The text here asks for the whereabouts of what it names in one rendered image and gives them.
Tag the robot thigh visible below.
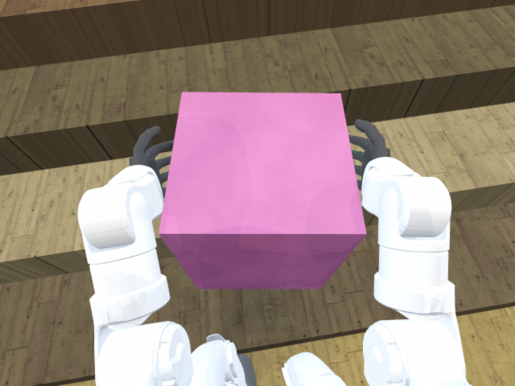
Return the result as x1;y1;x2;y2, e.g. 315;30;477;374
282;352;347;386
190;340;240;386

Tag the robot left hand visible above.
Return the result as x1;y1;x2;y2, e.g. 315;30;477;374
130;126;174;198

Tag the left robot thigh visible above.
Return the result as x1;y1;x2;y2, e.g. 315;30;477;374
190;340;240;386

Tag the carton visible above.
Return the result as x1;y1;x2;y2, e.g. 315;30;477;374
159;92;367;289

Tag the robot left forearm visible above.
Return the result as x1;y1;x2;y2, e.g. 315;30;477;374
78;165;170;386

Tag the robot right upper arm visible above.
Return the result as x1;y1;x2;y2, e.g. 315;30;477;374
363;319;472;386

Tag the robot right forearm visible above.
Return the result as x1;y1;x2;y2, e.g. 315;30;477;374
361;157;466;375

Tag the robot left upper arm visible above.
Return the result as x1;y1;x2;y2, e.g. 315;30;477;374
97;321;194;386

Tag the right robot thigh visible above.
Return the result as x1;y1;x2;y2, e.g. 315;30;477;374
282;352;347;386

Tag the robot right hand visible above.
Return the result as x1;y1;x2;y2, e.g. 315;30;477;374
348;119;390;190

